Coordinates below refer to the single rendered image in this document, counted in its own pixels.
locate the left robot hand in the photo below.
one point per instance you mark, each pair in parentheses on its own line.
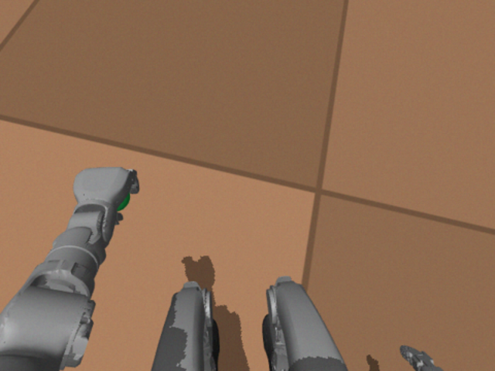
(109,184)

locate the left robot arm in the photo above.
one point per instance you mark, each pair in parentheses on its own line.
(46,325)

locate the right robot hand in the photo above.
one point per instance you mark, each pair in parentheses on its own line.
(420,361)

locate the right robot foot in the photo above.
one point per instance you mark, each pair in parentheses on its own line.
(268,342)

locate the ball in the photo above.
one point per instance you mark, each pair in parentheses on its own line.
(124,203)

